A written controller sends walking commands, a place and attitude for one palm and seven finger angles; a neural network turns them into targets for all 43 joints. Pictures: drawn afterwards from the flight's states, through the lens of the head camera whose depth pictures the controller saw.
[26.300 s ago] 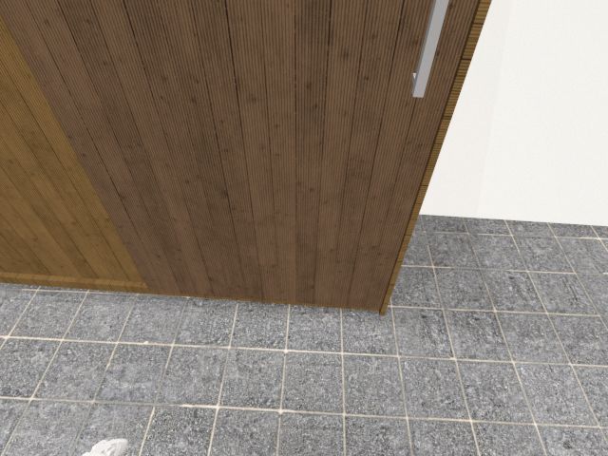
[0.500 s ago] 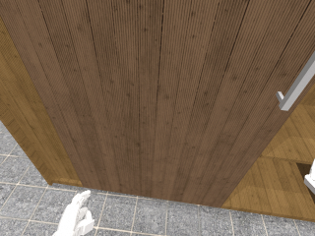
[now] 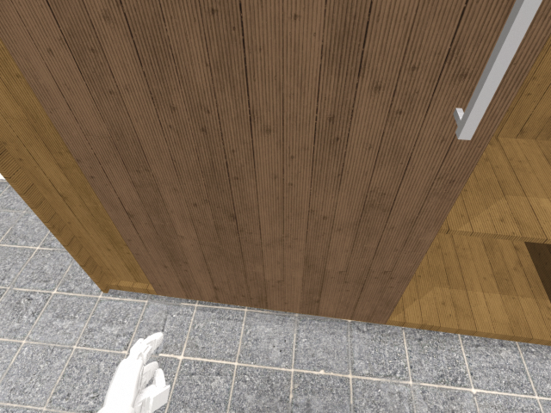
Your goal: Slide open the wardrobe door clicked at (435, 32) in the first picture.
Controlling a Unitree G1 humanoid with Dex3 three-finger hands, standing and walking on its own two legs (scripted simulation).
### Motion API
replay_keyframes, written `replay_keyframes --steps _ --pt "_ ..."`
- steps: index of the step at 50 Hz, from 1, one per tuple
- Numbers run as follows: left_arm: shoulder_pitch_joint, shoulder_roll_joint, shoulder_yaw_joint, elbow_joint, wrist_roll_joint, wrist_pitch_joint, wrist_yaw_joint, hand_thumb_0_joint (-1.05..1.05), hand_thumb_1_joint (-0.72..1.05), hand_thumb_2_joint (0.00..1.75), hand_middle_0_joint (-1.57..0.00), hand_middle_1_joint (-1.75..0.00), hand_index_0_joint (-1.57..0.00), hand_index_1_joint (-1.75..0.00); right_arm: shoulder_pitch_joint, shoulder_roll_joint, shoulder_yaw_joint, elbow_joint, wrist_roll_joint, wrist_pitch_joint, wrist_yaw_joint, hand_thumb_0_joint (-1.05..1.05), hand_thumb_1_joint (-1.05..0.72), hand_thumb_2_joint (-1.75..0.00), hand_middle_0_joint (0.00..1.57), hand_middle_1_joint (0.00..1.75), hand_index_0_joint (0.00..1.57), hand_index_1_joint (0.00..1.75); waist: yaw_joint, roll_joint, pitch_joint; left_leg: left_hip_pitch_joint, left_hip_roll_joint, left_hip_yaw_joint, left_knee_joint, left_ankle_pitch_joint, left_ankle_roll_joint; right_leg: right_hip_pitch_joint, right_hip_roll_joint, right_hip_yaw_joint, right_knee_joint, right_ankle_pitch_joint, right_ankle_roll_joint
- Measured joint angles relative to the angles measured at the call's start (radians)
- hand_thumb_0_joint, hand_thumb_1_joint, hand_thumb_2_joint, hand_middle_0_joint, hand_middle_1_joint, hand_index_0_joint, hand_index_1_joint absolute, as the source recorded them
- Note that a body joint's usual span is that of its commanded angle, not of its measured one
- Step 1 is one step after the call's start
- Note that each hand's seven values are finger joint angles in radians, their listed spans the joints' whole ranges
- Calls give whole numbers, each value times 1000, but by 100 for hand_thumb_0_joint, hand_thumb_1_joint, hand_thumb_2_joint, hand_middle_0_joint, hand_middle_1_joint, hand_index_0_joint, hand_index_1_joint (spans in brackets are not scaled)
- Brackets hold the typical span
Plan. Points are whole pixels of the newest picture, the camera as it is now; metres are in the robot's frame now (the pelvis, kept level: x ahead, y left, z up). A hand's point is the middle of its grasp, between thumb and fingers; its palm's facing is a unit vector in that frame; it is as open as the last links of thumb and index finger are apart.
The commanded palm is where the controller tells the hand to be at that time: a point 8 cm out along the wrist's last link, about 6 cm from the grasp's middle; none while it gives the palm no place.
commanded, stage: step back with the hand held close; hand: right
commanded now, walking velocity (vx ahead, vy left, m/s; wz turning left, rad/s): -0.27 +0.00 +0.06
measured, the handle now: (493, 56) +0.53 -0.28 +0.27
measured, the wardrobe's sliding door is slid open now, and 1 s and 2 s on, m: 0.62 0.62 0.62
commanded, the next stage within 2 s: stop stepping back and stand still in 0.40 s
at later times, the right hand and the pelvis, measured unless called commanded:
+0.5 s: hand out of the picture +0.09 -0.33 +0.19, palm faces +0.38 +0.82 -0.43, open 7.4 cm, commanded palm +0.05 -0.36 +0.18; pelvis -0.11 -0.07 -0.01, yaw +3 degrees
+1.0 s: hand out of the picture -0.02 -0.47 +0.20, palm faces +0.47 +0.84 -0.27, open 7.4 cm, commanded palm -0.07 -0.48 +0.18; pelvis -0.24 -0.20 +0.00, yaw +7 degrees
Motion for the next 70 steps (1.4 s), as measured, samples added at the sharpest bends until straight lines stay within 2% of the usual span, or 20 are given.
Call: replay_keyframes --steps 9,16,19,22,25,27,29,31,34,37,41,44,47,53,56,59,65,67,68,70 --pt "-34 -2 5 59 1 -25 -15 2 90 90 -20 -30 -20 -30 13 49 64 -31 6 -24 -8 1 -89 -90 21 31 21 30 -57 -36 16 22 -28 2 -64 49 2 -35 -22 10 34 -18 45" --pt "-54 -7 8 49 12 -38 -6 2 90 90 -20 -30 -20 -30 -125 47 62 24 -8 -30 -6 1 -88 -90 21 31 21 30 -25 -21 27 -30 -47 -10 97 -68 11 -16 -17 15 -12 75 -1" --pt "-62 -20 25 26 17 -55 -28 2 90 90 -20 -30 -20 -30 -133 16 36 10 5 -37 4 2 -88 -90 21 31 21 30 -12 -25 30 -64 -64 20 208 -153 40 -2 -27 3 -128 125 19" --pt "-57 -25 34 10 13 -77 -55 2 90 90 -20 -30 -20 -30 -67 -15 17 -47 23 -56 4 2 -89 -90 21 31 21 30 -19 -24 11 -20 -54 74 105 -184 55 -12 -33 -35 -196 147 66" --pt "-70 -18 36 27 9 -85 -67 1 90 90 -20 -30 -20 -30 -22 -41 7 -98 23 -89 -2 2 -89 -90 21 31 21 30 -55 0 24 3 -5 74 -11 31 56 -139 -13 -25 154 -100 140" --pt "-56 -23 32 76 12 -69 -64 1 90 90 -20 -30 -20 -30 -35 -25 32 -96 13 -98 7 1 -89 -90 21 31 21 30 -73 16 14 -5 6 52 37 44 8 -166 -4 26 476 -255 135" --pt "-30 -35 14 98 13 -48 -51 1 90 90 -20 -30 -20 -30 -85 3 48 -66 3 -83 5 1 -88 -90 21 31 21 30 -79 60 -7 -29 28 26 75 19 -9 -90 -19 54 477 -307 122" --pt "-12 -17 5 85 10 -56 -36 2 90 90 -20 -30 -20 -30 -176 38 58 -19 0 -52 -6 1 -88 -90 21 31 21 30 -52 52 -7 -94 35 31 176 -55 -3 -11 -45 86 279 -195 102" --pt "-48 -43 15 112 12 -78 -39 2 90 90 -20 -30 -20 -30 -261 59 33 40 4 -10 -21 1 -88 -90 21 31 21 30 -10 69 69 -189 2 -44 420 -171 13 -20 -15 59 261 -67 43" --pt "-21 -89 16 113 18 -80 -75 2 91 90 -20 -30 -20 -30 -150 59 21 -26 18 39 -15 2 -89 -90 21 31 21 30 31 79 73 -211 -49 -16 517 -172 22 40 -18 43 95 -16 101" --pt "79 -94 25 88 30 -72 -88 2 90 90 -20 -30 -20 -30 68 18 59 -135 13 30 -2 2 -89 -90 21 31 21 30 49 35 9 -38 -92 129 206 -232 68 74 -31 25 -88 -97 166" --pt "102 -71 20 70 11 -59 -79 2 90 90 -20 -30 -20 -30 137 -82 -24 -208 15 8 -5 2 -89 -90 21 31 21 30 -22 127 -34 52 13 100 -41 -51 178 -149 33 -40 468 -287 153" --pt "54 -33 30 160 24 -25 -64 2 90 90 -20 -30 -20 -30 -25 -52 -18 -95 9 -25 -15 1 -88 -90 22 31 22 30 -55 68 -25 16 -4 104 27 -4 91 -180 -50 41 828 -314 119" --pt "46 21 31 105 25 -31 -24 2 90 90 -20 -30 -20 -30 -190 118 39 50 11 37 -67 1 -89 -90 21 31 21 30 11 43 -45 -61 78 107 141 -60 54 120 -152 54 237 -298 89" --pt "-12 -26 46 89 20 -49 -26 2 90 90 -20 -30 -20 -30 -124 75 31 -2 27 26 -37 1 -89 -90 20 30 20 30 37 79 15 -186 59 22 415 -169 18 108 -126 20 243 -174 126" --pt "4 -88 31 76 25 -56 -52 2 91 90 -20 -30 -20 -30 -29 16 13 -60 16 13 -9 2 -89 -90 20 31 20 30 47 93 29 -262 27 44 558 -114 8 130 -127 20 171 -151 115" --pt "79 -100 5 83 35 -54 -60 2 90 90 -20 -30 -20 -30 27 -17 7 -71 -12 -18 -14 2 -88 -90 21 31 21 30 2 5 -5 -104 -2 164 196 -133 41 125 -177 37 86 -184 109" --pt "91 -93 4 72 29 -50 -56 2 90 90 -20 -30 -20 -30 7 -49 -12 -47 -16 -2 -25 1 -88 -90 21 31 21 30 -6 30 -27 -23 12 101 26 -171 96 40 -143 17 224 -303 91" --pt "76 -77 6 80 24 -46 -54 2 90 90 -21 -30 -20 -30 -16 -40 -12 -31 -17 4 -29 1 -89 -90 21 31 21 30 -23 30 -22 -42 23 87 13 -35 111 -16 -131 20 362 -334 90" --pt "38 -38 14 128 27 -40 -49 2 90 90 -21 -30 -20 -30 -55 15 11 6 -14 11 -36 1 -89 -90 21 31 21 30 -41 2 -7 -64 27 91 69 57 93 -77 -119 44 594 -348 95"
